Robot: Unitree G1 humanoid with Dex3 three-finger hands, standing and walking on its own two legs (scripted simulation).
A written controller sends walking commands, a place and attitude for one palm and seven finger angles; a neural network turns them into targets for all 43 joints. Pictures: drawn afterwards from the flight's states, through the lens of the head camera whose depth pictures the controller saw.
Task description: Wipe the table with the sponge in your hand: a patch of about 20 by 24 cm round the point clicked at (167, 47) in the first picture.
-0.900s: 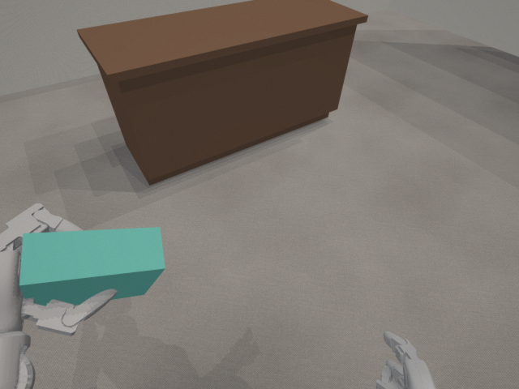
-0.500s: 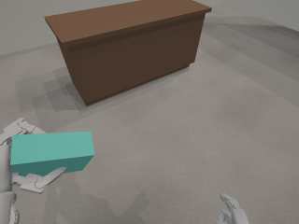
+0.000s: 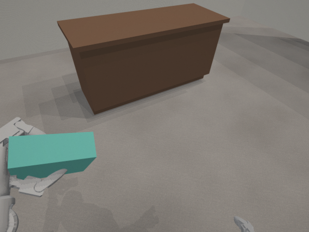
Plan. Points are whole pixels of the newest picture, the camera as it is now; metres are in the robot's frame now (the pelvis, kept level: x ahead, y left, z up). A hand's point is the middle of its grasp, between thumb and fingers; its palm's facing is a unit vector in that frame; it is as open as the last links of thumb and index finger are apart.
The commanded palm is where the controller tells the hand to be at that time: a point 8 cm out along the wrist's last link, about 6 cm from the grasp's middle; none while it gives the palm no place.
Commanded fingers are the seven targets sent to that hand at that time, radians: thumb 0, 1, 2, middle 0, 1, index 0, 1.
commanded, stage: walk to a spot facing it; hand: left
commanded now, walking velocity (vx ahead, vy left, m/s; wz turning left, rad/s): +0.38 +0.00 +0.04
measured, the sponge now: (66, 155) +0.23 +0.20 +0.15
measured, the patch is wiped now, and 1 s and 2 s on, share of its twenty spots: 0.00 0.00 0.00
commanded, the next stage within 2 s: none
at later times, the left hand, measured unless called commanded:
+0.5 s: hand (85, 110) +0.33 +0.18 +0.18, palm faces +0.40 -0.77 -0.49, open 9.5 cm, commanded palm +0.27 +0.23 +0.20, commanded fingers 0.00 0.10 1.30 -1.20 -1.60 -1.20 -1.60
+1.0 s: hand (106, 70) +0.47 +0.16 +0.20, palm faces +0.46 -0.75 -0.47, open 9.5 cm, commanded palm +0.41 +0.21 +0.20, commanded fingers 0.00 0.10 1.30 -1.20 -1.60 -1.20 -1.60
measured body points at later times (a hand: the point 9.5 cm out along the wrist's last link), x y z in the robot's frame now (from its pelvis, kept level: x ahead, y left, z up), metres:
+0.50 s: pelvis +0.13 -0.06 +0.01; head +0.16 -0.08 +0.46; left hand +0.30 +0.22 +0.21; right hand +0.30 -0.30 -0.09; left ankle +0.14 +0.08 -0.63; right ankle +0.13 -0.12 -0.72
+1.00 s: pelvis +0.28 -0.09 +0.01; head +0.31 -0.10 +0.46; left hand +0.44 +0.20 +0.23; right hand +0.46 -0.26 -0.09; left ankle +0.29 +0.08 -0.72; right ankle +0.34 -0.21 -0.70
